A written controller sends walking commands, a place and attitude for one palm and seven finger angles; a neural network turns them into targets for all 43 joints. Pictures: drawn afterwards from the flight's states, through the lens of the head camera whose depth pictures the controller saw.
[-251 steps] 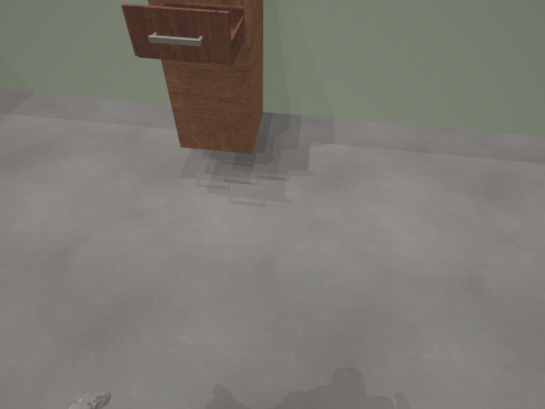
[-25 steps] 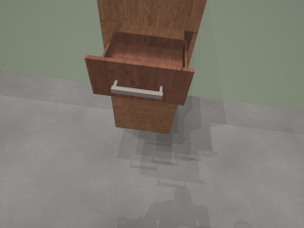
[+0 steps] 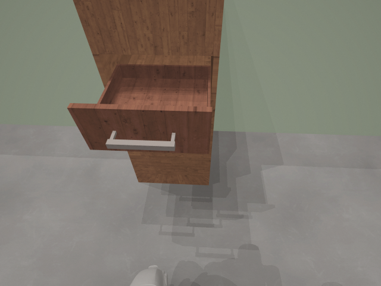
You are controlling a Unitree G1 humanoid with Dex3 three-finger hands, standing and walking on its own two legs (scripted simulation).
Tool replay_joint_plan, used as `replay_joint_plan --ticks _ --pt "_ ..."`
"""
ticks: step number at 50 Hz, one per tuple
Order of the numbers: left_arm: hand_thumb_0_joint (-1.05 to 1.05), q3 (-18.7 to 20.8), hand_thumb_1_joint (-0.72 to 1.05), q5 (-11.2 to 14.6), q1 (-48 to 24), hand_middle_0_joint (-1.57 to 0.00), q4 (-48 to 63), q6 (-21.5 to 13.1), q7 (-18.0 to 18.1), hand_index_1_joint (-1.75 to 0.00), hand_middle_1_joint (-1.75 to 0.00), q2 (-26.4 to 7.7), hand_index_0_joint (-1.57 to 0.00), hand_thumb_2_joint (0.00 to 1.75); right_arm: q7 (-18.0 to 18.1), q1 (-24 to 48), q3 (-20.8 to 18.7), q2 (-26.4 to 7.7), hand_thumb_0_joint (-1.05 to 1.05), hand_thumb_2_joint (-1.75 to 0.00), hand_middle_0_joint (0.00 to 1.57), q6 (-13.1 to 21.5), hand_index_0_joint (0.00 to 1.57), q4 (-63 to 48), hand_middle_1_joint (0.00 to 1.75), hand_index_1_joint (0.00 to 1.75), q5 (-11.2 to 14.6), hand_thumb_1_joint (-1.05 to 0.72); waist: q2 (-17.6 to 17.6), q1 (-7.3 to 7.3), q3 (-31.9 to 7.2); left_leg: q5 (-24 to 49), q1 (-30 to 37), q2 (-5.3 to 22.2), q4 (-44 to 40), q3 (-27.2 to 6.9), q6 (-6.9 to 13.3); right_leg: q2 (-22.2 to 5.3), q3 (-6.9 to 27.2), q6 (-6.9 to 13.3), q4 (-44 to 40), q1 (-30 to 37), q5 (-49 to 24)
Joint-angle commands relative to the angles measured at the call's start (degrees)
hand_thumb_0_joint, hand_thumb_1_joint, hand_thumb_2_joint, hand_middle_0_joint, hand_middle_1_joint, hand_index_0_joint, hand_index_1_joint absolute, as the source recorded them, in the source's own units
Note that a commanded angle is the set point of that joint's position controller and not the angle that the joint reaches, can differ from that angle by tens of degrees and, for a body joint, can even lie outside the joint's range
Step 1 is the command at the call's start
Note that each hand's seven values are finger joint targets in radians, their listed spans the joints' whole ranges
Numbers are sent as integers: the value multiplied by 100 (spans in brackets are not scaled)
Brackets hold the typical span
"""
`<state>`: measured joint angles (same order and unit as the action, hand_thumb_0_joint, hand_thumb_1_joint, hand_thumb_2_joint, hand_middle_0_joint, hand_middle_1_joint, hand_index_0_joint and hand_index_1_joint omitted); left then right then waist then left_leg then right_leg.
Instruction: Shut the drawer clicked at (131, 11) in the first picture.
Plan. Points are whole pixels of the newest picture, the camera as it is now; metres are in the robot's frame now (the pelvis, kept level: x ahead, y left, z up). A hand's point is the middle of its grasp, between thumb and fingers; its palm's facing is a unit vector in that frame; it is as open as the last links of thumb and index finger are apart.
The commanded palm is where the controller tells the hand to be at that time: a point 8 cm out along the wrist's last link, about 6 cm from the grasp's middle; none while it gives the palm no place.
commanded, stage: take the last steps up to it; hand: left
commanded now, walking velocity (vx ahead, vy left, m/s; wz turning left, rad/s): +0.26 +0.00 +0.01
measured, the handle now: (142, 140) +0.49 +0.17 -0.02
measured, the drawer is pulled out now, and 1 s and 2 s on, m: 0.28 0.28 0.28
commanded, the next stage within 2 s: come to a stop and stand still in 0.36 s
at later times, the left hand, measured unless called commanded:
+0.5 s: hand (115, 275) +0.18 +0.20 -0.17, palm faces +0.03 -0.98 -0.20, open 7.3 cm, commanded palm none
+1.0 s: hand (114, 271) +0.19 +0.22 -0.19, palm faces +0.07 -0.98 -0.20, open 7.3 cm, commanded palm none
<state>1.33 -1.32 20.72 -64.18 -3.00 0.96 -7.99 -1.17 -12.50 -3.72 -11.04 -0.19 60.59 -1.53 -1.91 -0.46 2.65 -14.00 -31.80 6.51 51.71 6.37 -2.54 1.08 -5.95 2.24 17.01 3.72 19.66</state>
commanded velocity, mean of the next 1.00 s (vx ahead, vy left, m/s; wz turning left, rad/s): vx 0.02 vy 0.03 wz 0.00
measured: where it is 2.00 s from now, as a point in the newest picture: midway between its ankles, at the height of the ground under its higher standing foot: outside the picture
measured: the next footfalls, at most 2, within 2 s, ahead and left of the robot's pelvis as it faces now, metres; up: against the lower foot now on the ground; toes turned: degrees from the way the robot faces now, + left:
left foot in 0.14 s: +0.19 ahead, +0.11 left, +0.00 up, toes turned +8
right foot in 0.58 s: +0.23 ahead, -0.12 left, +0.00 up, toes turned -7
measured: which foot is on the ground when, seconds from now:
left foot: up 0.00-0.12, down 0.14-0.70, up 0.72-0.96, down 0.98-1.00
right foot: down 0.00-0.14, up 0.16-0.56, down 0.58-0.98, up 1.00-1.00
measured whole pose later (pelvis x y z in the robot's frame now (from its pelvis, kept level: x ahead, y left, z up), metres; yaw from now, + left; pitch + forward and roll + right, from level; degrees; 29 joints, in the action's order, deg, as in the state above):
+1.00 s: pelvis +0.14 +0.03 -0.01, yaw +0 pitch -1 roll +0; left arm 3.3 -1.4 9.0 -60.0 2.7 2.3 -10.2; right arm 1.3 -11.4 -3.7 -10.3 -1.1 59.5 -0.7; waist 2.1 1.0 5.3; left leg -16.7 -13.2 0.3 31.5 4.5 0.4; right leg -6.0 -4.4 -1.8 33.5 -19.1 14.7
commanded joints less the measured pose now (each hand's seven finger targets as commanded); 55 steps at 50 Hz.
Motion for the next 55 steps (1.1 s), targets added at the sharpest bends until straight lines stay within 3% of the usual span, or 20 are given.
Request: replay_joint_plan --ticks 1,3,5,6,7,8,9,12,15,24,28,29,31,33,40,44,47,49,50,55 --pt "0 125 90 7 517 -20 24 -114 81 -30 -30 -872 -20 90 -36 645 58 -117 0 -90 20 187 20 -509 30 30 59 -90 953 149 632 111 -93 -115 -860 120 159 -1527 691 572 -198 -263 -4119" --pt "0 146 90 9 526 -20 -26 -113 88 -30 -30 -963 -20 90 11 417 54 -128 0 -90 20 240 20 -441 30 30 59 -90 952 8 426 -9 648 -427 -1292 309 316 -1475 581 495 399 -258 -5180" --pt "0 139 90 47 461 -20 -36 -102 89 -30 -30 -962 -20 90 103 -725 -7 -351 0 -90 20 296 20 -75 30 30 11 -90 770 -499 -205 654 2262 -667 -2069 336 455 -1200 322 238 1932 -613 -5391" --pt "0 141 90 111 550 -20 30 -89 63 -30 -30 -820 -20 90 167 -1467 -100 -777 0 -90 20 329 20 75 30 30 -48 -90 77 -767 -799 1599 3619 130 -2169 -509 735 -798 101 9 3179 -1581 -3811" --pt "0 64 90 209 822 -20 129 -81 9 -30 -30 -474 -20 90 220 -1951 -208 -1320 0 -90 20 347 20 166 30 30 -54 -90 -1332 -741 -1501 2699 4733 1789 -2623 -2635 1516 4 -65 -177 5102 -2907 599" --pt "0 94 90 159 551 -20 247 -70 52 -30 -30 -587 -20 90 238 -1834 -165 -1341 0 -90 20 291 20 153 30 30 58 -90 -872 -643 -1487 2608 4282 2116 -3114 -3018 1844 -86 575 -39 5967 -3098 1466" --pt "0 95 90 139 299 -20 364 -12 65 -30 -30 -572 -20 90 233 -1327 -147 -1267 0 -90 20 279 20 -10 30 30 76 -90 -303 -472 -767 1607 3330 2147 -3392 -2882 1902 -323 643 -37 6249 -3306 1303" --pt "0 138 90 -3 151 -20 257 124 -38 -30 -30 -321 -20 90 253 -473 93 -375 0 -90 20 389 20 -171 30 30 58 -90 -73 -40 428 525 1461 1296 -4012 -1579 1228 -772 684 -172 5585 -3080 137" --pt "0 138 90 -17 621 -20 198 286 -38 -30 -30 -124 -20 90 250 -236 94 -315 0 -90 20 416 20 -193 30 30 64 -90 -347 265 148 596 1010 952 -4099 -823 1132 -807 485 -243 4836 -2595 -86" --pt "0 144 90 -29 -439 -20 682 328 -44 -30 -30 -175 -20 90 239 -535 -26 -487 0 -90 20 255 20 -109 30 30 14 -90 -294 26 402 -650 1250 983 -4211 -1130 1320 -702 269 -303 2566 -2476 -212" --pt "0 76 90 -12 54 -20 420 181 71 -30 -30 -334 -20 90 263 -600 100 -252 0 -90 20 227 20 84 30 30 80 -90 312 281 -186 677 1649 302 -2854 -455 682 -606 370 -394 469 -1195 -1514" --pt "0 74 90 -10 21 -20 405 111 113 -30 -30 -638 -20 90 247 -704 142 -1 0 -90 20 216 20 106 30 30 137 -90 837 156 -250 157 1382 -16 -2571 -274 380 -1211 1232 -193 236 -997 -2393" --pt "0 103 90 51 -274 -20 451 135 118 -30 -30 -1033 -20 90 219 -971 172 104 0 -90 20 111 20 161 30 30 144 -90 811 -70 -264 -419 1817 -261 -2606 -161 159 -1986 1481 300 345 -1475 -3345" --pt "0 160 90 78 -453 -20 492 146 166 -30 -30 -986 -20 90 247 -980 122 -18 0 -90 20 -10 20 255 30 30 123 -90 1387 -24 -455 -306 1900 -231 -2394 -98 83 -1796 1393 382 467 -1320 -3934" --pt "0 351 90 -13 -468 -20 508 305 270 -30 -30 -1162 -20 90 294 -501 -9 -104 0 -90 20 -223 20 -23 30 30 109 -90 1056 279 -369 -1535 973 -391 -506 -421 14 -2286 1598 1014 464 -883 -5029" --pt "0 409 90 -62 -890 -20 666 365 253 -30 -30 -1243 -20 90 258 -593 -31 -39 0 -90 20 -204 20 -127 30 30 148 -90 1030 120 -598 -1229 1327 -419 -1078 -489 11 -2068 1250 871 581 -1060 -4085" --pt "0 365 90 10 -1122 -20 737 442 191 -30 -30 -1080 -20 90 246 -1006 2 -78 0 -90 20 -82 20 0 30 30 121 -90 860 -119 -635 404 2634 -436 -2867 -283 44 -1462 826 236 1056 -1940 -2109" --pt "0 260 90 57 -942 -20 852 530 139 -30 -30 -542 -20 90 267 -657 -101 -737 0 -90 20 -13 20 -239 30 30 42 -90 -1263 -2 -419 950 2179 1073 -3893 -1956 600 -438 142 -348 2293 -2628 665" --pt "0 264 90 33 -1062 -20 860 564 159 -30 -30 -576 -20 90 276 -307 -83 -842 0 -90 20 -43 20 -372 30 30 11 -90 -1171 8 -155 816 1446 1267 -4028 -2120 1005 -365 516 -320 2992 -2441 1025" --pt "0 267 90 -11 -564 -20 455 582 111 -30 -30 -618 -20 90 370 165 64 -492 0 -90 20 44 20 -381 30 30 49 -90 -418 235 79 909 1826 660 -3930 -1295 968 -380 843 -347 4007 -2793 289"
